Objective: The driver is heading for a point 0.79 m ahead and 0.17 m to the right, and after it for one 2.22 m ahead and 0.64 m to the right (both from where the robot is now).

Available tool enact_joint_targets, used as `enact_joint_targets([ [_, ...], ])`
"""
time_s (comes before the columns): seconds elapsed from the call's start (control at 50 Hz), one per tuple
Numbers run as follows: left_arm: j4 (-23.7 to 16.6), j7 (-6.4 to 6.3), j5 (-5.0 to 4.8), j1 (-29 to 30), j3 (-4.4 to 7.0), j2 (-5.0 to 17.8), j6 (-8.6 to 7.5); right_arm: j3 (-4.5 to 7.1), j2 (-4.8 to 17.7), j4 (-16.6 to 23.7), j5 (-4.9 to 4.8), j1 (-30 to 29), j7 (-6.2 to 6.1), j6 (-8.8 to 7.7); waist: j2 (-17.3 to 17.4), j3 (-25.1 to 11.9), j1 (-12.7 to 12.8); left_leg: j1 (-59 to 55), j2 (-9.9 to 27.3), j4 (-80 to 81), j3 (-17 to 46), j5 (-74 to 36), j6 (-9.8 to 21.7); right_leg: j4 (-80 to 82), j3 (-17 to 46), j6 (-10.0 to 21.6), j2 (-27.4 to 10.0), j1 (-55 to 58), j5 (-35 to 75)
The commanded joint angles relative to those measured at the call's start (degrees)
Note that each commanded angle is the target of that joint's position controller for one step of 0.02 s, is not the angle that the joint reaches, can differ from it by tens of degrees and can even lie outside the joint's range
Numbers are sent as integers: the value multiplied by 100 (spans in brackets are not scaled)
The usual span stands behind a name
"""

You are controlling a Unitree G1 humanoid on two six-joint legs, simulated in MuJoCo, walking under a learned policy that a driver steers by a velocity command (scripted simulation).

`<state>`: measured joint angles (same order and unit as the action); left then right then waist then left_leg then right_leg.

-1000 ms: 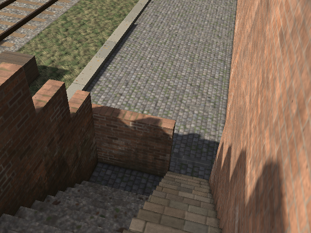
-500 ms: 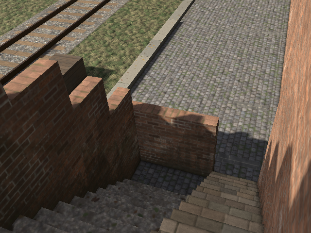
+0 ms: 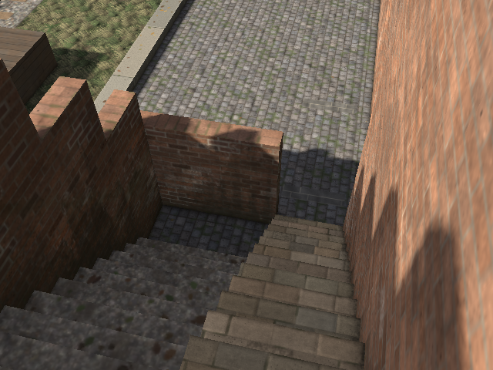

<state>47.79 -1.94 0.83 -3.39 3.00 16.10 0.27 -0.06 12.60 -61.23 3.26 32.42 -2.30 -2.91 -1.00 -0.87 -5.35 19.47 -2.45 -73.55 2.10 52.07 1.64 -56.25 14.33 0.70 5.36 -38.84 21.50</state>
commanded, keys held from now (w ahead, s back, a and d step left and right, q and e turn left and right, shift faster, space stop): w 0.08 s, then no key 0.92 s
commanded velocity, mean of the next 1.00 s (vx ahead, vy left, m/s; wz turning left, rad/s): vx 0.15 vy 0.00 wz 0.00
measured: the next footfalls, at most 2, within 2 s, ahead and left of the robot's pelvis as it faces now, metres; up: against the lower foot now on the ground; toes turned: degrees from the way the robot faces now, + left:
right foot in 0.28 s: +0.15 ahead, -0.22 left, -0.41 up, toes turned +8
left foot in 0.66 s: +0.54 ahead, +0.02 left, -0.64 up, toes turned +2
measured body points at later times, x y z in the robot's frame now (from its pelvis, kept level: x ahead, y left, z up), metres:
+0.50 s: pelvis +0.28 -0.09 -0.31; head +0.29 -0.12 +0.13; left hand +0.10 +0.14 -0.41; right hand +0.44 -0.32 -0.45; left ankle +0.39 -0.01 -0.97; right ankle +0.13 -0.23 -1.01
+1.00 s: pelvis +0.51 -0.12 -0.54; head +0.50 -0.13 -0.09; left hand +0.56 +0.11 -0.69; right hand +0.45 -0.33 -0.70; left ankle +0.51 +0.02 -1.25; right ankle +0.45 -0.21 -1.24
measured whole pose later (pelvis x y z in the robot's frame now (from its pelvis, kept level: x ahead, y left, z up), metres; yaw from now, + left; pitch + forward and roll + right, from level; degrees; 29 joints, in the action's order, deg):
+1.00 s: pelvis +0.51 -0.12 -0.54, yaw -2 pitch -3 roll +0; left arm 61.1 -2.0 -2.2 -15.4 -2.0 8.7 -2.0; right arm -1.2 10.1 -61.0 0.3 24.7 -0.7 -1.2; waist 2.1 0.3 -2.7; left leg 16.7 2.6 -43.7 0.3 17.2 0.8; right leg -45.0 -1.2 -3.1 2.3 -12.4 -19.6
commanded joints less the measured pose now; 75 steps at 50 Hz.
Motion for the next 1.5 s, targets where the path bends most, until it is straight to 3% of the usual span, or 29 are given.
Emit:
enact_joint_targets([
  [0.02, -545, -112, 66, 1245, 114, 381, -127, 171, 674, -6, 119, 496, -83, -361, 916, 776, -573, -1717, 873, 1070, 1794, -1513, 934, 591, 782, -103, -496, -2162, -191],
  [0.12, -340, 19, -346, 144, 0, 49, -333, 133, 266, 95, -22, -766, -20, -348, 324, 54, 6, 1255, 310, -30, 980, -653, 686, 2614, -447, -384, -940, 2503, 2005],
  [0.18, 246, 114, -4, -783, -52, 39, -231, 273, 366, -144, -76, -103, -93, -65, -61, 348, -1, 1303, -174, -1716, 404, -922, 383, 4258, -309, -352, -1217, 3664, 2681],
  [0.26, 1405, -59, 51, -4308, 11, 785, -396, 526, 667, 334, -267, -2077, -284, 210, -755, 349, 2098, 3278, -1123, -5265, -56, 965, 333, 5183, -477, -173, -2112, 6720, 5095],
  [0.3, 1644, -16, -55, -4208, 36, 1380, -407, 582, 274, 521, -364, -379, -25, 95, -2685, -157, 719, 4878, -740, -5508, -87, 1418, 542, 1975, -1156, -877, -2331, 7740, 9523],
  [0.32, 1192, -233, -228, -2854, 340, 1852, -517, 282, -168, 1280, -447, -861, -23, -20, -3995, -595, 357, 5773, 229, -4064, 785, -699, 461, 1909, 1034, 1344, -3439, 7185, 5239],
  [0.36, 1109, -129, -382, -2470, -44, 179, -657, 243, 173, 595, 63, -938, 100, 220, -1382, -514, 414, 4903, 472, -3559, 308, -1546, 100, 2873, 757, 1864, -2966, 5509, 3662],
  [0.38, 1157, -125, -237, -2931, -123, 42, -667, 310, 189, 433, -20, -821, 202, 244, -1472, -207, 414, 4392, 421, -3398, 39, -1725, 29, 2802, 989, 1901, -2966, 4720, 4536],
  [0.42, 954, -339, -554, -2716, -294, -663, -735, 198, 123, 857, 86, -1568, 322, -57, -285, 250, -33, 1757, 377, 1727, -82, -6359, -126, 2013, -773, 620, -1305, 1966, -19],
  [0.46, 794, -201, -480, -2104, -208, -245, -566, -41, -642, 211, -50, -1065, 411, -79, -901, 172, 35, -2077, -689, 1056, -1260, -8100, -127, 2798, -828, 414, -652, -793, -868],
  [0.5, 742, -308, -693, -2104, -245, -502, -663, -56, -338, 595, 12, -1241, 433, -163, -925, 406, -63, -919, -247, 1884, -616, -9136, 98, 1297, -545, 329, -378, -23, -3223],
  [0.54, 605, -212, -504, -2038, -135, -93, -651, -58, -17, 776, 131, -757, 269, -385, -625, 457, -326, -813, 292, 3236, 31, -7948, 146, -1121, -239, 344, -491, 608, -2995],
  [0.58, 282, -240, -330, -1177, -56, 257, -527, 15, 73, 478, -71, 438, 149, -333, 840, 432, -971, -3387, 728, 6428, 178, -9296, 423, -3176, -825, 491, -312, -888, -4329],
  [0.6, 185, -87, -469, -2037, -223, -171, -419, 53, 361, 420, -263, 199, 164, -434, 1992, -41, -486, -4622, 1640, 5812, 630, -10042, 464, -3528, -1179, 315, 337, -2456, -7706],
  [0.64, 413, -163, -219, -1198, -45, 430, -281, -24, -228, 571, -260, 125, 292, -293, 870, 585, -984, -3176, 1075, 6543, -78, -9858, 416, -3243, -1544, 463, 69, -1023, -7496],
  [0.68, 635, 0, -149, -2182, -93, -109, -166, 14, 378, 336, -217, 401, 320, -280, 1050, 222, -134, -2493, 1335, 4795, 88, -11654, 423, -4622, -1523, 523, -25, -585, -7977],
  [0.7, 383, -138, 174, -2911, -159, -403, -141, 164, 941, 252, -216, 586, 233, -435, 2027, 384, 408, -1968, 2708, 4281, 1944, -9928, 1562, -3876, 299, 444, -601, -1455, -5662],
  [0.76, 1019, -115, 121, -2708, -106, -193, -149, -219, -198, 388, -418, -357, 277, -397, -8, 684, 986, -601, 1870, 4139, 774, -8806, 1176, -1290, 4, -229, -366, -735, -3417],
  [0.78, 769, -102, 0, -2757, -152, -335, -165, -114, 264, 609, -370, -1472, 122, -343, 1053, 892, 1486, 111, 2320, 3795, 1485, -8488, 1274, 1091, 587, -187, -1247, 171, -2767],
  [0.8, 1033, -68, -36, -2493, -124, -86, -125, -104, 365, 344, -207, -1162, 103, -253, 953, 843, 1136, 667, 1739, 3811, 913, -9054, 1172, 1415, -449, -285, -873, 1647, -3121],
  [0.84, 1641, 86, -57, -3382, -208, -318, 4, -132, 471, 293, -427, -1288, 191, -295, 937, 433, 1428, 2323, 1373, 3564, 363, -9023, 1021, 746, -1505, -103, -517, 4640, -2442],
  [0.88, 1434, 72, -205, -2496, -196, 447, -170, -55, 289, 256, -487, -296, 180, -177, -1774, 608, 965, 1941, 332, 1958, -277, -3403, 91, 2492, 127, 467, -2004, 4012, 2072],
  [0.94, 1211, 48, -294, -1611, -442, 105, -397, 36, 365, 354, -291, -361, 91, 107, -1036, 590, 488, 1327, 542, 2249, 111, -2245, -109, 2742, 432, 1087, -2225, 3107, 2320],
  [1.02, 1000, -38, -308, -1170, -326, 44, -171, -23, 461, 73, -257, -561, 193, 200, 207, 679, 367, -1003, 906, 4035, -153, -7216, 176, 2979, -1185, -34, -965, 2265, -1580],
  [1.24, 1533, -94, -379, -1753, -175, 293, -306, -37, 373, -33, -75, -983, 92, 151, 272, 137, 116, -2517, 919, 3936, -362, -5893, 407, 2552, -1302, 84, -982, 1960, -1425],
  [1.3, 1381, -92, -355, -1086, -50, 305, -438, 34, 613, -282, -46, -350, 38, 173, 827, 29, -474, -3672, 1594, 4037, 493, -7531, 790, 1602, -1106, -217, -824, 314, -4462],
  [1.36, 1516, -77, -219, -1444, -26, 235, -282, 43, 548, -333, -87, -1016, 73, 111, 637, 394, 82, -2426, 1515, 3845, 436, -7880, 735, 2127, -999, -271, -1013, 1071, -4130],
  [1.42, 2126, -70, -306, -2713, -5, 574, -122, 61, 321, 58, -213, -2460, 128, 159, -1058, 533, 1248, 1214, 544, 2413, -647, -4605, 36, 3050, -908, 255, -1478, 4802, 1047],
  [1.5, 1991, -119, -219, -2170, -139, 503, -275, 237, 652, 93, -166, -2287, 3, 203, -853, 957, 955, 1973, 612, 2396, -303, -2821, -89, 2563, -678, 704, -1679, 4501, 954],
])
Velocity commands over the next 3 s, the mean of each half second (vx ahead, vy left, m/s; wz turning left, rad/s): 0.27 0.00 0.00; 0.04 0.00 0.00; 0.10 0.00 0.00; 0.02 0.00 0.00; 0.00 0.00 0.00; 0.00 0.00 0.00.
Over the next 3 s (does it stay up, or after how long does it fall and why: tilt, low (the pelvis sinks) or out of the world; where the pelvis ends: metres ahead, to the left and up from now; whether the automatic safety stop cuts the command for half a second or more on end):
stays up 0.71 -0.17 -0.72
